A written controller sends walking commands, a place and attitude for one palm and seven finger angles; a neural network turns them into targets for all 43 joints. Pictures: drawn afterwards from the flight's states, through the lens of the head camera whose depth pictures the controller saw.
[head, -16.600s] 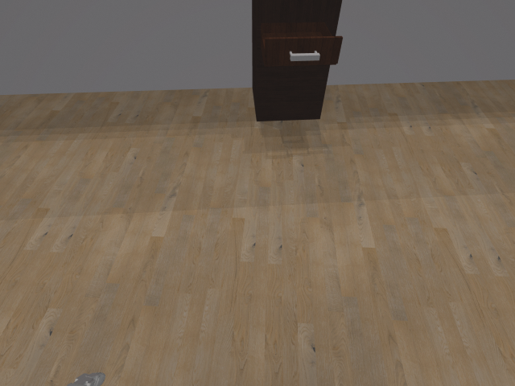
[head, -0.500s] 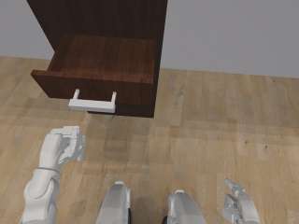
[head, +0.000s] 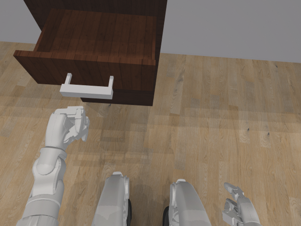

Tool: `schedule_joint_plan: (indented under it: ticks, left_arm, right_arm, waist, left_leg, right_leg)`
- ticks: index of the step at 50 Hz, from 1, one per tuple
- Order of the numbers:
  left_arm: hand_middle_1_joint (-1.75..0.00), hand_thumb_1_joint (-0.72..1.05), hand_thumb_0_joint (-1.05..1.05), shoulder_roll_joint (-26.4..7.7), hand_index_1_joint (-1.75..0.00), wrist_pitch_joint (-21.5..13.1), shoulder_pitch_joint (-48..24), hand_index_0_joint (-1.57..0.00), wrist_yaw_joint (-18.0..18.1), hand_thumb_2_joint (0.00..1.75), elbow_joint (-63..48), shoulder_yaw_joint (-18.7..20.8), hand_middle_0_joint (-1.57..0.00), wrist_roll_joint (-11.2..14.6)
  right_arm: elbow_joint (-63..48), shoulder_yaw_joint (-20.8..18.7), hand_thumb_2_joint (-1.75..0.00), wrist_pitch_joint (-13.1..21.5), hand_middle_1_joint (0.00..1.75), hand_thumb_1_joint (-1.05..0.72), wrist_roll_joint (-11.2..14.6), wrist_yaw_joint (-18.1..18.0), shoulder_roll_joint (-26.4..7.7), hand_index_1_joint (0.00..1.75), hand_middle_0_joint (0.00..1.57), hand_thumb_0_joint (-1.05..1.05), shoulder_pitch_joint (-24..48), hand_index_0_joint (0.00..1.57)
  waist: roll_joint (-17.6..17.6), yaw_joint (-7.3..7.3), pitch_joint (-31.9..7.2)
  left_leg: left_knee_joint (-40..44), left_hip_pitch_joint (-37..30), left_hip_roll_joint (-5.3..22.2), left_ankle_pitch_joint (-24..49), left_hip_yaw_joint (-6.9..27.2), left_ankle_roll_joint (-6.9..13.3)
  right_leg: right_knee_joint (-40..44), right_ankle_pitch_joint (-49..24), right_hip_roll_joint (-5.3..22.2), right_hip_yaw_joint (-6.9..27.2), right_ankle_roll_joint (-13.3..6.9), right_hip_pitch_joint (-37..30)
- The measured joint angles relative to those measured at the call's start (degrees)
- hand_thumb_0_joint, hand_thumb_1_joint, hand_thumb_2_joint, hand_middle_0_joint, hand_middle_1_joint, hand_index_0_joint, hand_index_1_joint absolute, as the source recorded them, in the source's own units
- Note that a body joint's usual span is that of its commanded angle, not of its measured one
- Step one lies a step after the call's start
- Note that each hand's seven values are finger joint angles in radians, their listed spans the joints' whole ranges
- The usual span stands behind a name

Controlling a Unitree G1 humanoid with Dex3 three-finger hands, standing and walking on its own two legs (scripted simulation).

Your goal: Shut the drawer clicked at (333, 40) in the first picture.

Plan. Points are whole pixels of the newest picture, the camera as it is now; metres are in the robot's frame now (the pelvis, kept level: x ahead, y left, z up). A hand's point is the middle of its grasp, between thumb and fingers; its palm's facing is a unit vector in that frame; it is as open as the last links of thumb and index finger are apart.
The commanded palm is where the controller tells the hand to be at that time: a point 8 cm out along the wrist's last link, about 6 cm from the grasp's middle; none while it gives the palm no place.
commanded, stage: bring the fist close to the handle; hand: left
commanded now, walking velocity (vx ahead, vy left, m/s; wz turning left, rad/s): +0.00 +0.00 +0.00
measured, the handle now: (88, 84) +0.50 +0.21 -0.03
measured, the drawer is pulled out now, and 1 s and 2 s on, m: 0.20 0.20 0.11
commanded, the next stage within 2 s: push the drawer shut in 0.74 s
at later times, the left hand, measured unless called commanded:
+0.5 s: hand (96, 119) +0.39 +0.17 -0.03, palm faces -0.05 -1.00 -0.07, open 3.3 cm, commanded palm +0.37 +0.22 -0.03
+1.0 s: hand (93, 118) +0.39 +0.18 -0.03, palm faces -0.03 -1.00 -0.06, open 3.3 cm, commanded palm +0.39 +0.22 -0.03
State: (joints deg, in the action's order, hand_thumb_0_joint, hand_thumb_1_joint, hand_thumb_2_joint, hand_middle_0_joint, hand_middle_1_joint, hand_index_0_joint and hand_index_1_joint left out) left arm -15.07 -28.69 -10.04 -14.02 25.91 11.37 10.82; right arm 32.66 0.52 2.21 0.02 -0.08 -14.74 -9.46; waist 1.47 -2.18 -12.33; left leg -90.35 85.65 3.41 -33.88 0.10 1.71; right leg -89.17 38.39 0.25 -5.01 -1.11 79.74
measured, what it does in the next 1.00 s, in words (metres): stands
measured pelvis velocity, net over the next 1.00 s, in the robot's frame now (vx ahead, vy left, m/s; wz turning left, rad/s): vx -0.01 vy -0.01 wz -0.01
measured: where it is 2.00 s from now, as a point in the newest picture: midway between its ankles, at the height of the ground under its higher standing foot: outside the picture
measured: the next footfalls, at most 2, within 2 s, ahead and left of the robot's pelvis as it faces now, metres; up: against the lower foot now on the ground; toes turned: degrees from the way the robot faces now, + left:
none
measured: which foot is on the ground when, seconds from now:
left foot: down 0.00-1.00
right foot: down 0.00-1.00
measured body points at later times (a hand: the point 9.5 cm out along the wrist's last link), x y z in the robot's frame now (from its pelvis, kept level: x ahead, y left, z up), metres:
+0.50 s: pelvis -0.01 -0.01 -0.03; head +0.16 +0.01 +0.38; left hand +0.39 +0.23 -0.02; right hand +0.13 -0.27 -0.16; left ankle +0.06 +0.11 -0.55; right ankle +0.03 -0.12 -0.55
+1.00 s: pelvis -0.01 -0.01 -0.03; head +0.16 +0.01 +0.39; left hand +0.39 +0.23 -0.02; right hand +0.15 -0.27 -0.15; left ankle +0.06 +0.11 -0.55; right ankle +0.03 -0.12 -0.55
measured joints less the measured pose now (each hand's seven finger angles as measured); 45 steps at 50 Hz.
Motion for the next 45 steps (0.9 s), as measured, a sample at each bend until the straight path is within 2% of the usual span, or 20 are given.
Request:
schedule_joint_plan:
  ticks: [7, 13, 20, 29, 38, 45]
  left_arm:
    - [-1.6, 0.9, 0.01, 0.1, -1.6, 0.0, -4.0, -1.4, 0.9, 0.9, 2.9, -0.3, -1.4, -0.9]
    - [-1.6, 0.9, 0.01, -0.5, -1.6, -0.9, -7.3, -1.4, 1.7, 0.9, 6.7, 1.2, -1.4, -1.7]
    - [-1.6, 0.9, 0.01, -2.0, -1.6, -1.6, -11.2, -1.4, 1.0, 0.9, 9.6, 2.7, -1.4, -1.7]
    - [-1.6, 0.9, 0.01, -1.9, -1.6, 0.5, -8.4, -1.4, 0.2, 0.9, 5.4, 3.1, -1.4, -0.6]
    - [-1.6, 0.9, 0.01, -2.6, -1.6, -0.8, -9.5, -1.4, -0.9, 0.9, 7.5, 3.7, -1.4, 0.0]
    - [-1.6, 0.9, 0.01, -2.4, -1.6, 0.0, -9.3, -1.4, -1.4, 0.9, 7.0, 3.5, -1.4, 0.1]
  right_arm:
    - [0.3, 0.1, -0.9, -0.9, 0.3, -0.91, -0.1, 0.1, -0.3, 0.3, 0.2, 0.01, 0.1, 0.21]
    - [0.2, 0.2, -0.9, -1.7, 0.3, -0.91, -0.4, 0.1, -0.4, 0.3, 0.2, 0.0, 0.0, 0.21]
    - [0.6, 0.2, -0.9, -2.4, 0.3, -0.91, -0.6, 0.1, -0.7, 0.3, 0.2, 0.0, 0.1, 0.21]
    - [0.2, 0.1, -0.9, -3.9, 0.3, -0.91, 0.1, 0.2, -0.4, 0.3, 0.2, 0.0, -0.2, 0.2]
    - [0.9, 0.0, -0.9, -2.7, 0.3, -0.91, 0.1, -0.3, -0.4, 0.3, 0.2, 0.0, 0.2, 0.2]
    - [0.3, -0.2, -0.9, -2.8, 0.3, -0.91, 0.2, -0.1, -0.8, 0.3, 0.2, 0.0, 0.8, 0.2]
  waist:
    - [0.2, -0.44, -0.3]
    - [0.2, -0.97, -0.5]
    - [0.3, -1.46, -0.3]
    - [0.5, -0.94, 0.4]
    - [0.3, -0.71, 0.0]
    - [0.3, -0.9, 0.0]
  left_leg:
    - [-1.7, 2.8, 0.0, 0.0, -0.1, 0.1]
    - [-3.5, 5.2, 0.3, -0.3, 0.0, -0.1]
    - [-6.2, 8.6, 0.5, -0.8, 0.5, -0.4]
    - [-5.7, 8.1, 0.9, -0.8, 0.4, -0.7]
    - [-5.7, 8.1, 0.8, -0.8, 1.0, -1.1]
    - [-5.9, 8.0, 0.8, -1.0, 1.0, -0.9]
  right_leg:
    - [-2.0, 0.2, 0.1, 0.2, 0.0, 2.9]
    - [-3.9, 0.6, -0.1, 0.1, -0.2, 5.4]
    - [-6.7, 1.2, -0.3, -0.3, -0.7, 8.7]
    - [-6.5, 1.1, -0.7, -0.1, -1.0, 8.7]
    - [-6.3, 1.3, -0.7, -0.7, -1.3, 8.3]
    - [-6.3, 1.3, -0.8, -0.7, -1.2, 8.2]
